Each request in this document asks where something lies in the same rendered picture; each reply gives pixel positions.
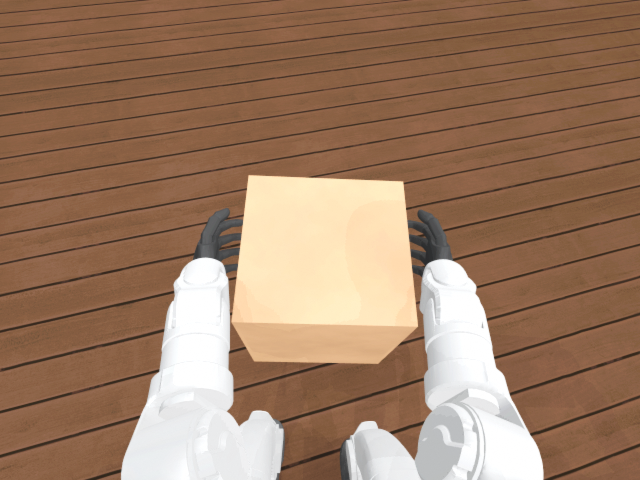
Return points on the left robot hand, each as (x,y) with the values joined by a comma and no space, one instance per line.
(211,241)

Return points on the left robot upper arm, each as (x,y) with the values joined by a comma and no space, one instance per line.
(203,444)

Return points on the carton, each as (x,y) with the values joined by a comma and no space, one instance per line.
(324,272)

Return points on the left robot thigh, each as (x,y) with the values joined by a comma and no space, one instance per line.
(263,442)

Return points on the right robot hand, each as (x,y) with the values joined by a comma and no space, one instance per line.
(435,244)

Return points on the robot right forearm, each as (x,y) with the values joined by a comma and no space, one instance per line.
(461,365)

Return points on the robot left forearm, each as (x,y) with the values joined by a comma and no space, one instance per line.
(194,369)

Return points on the right robot upper arm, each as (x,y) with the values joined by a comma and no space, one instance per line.
(460,442)

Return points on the robot left shin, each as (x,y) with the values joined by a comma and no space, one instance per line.
(263,415)

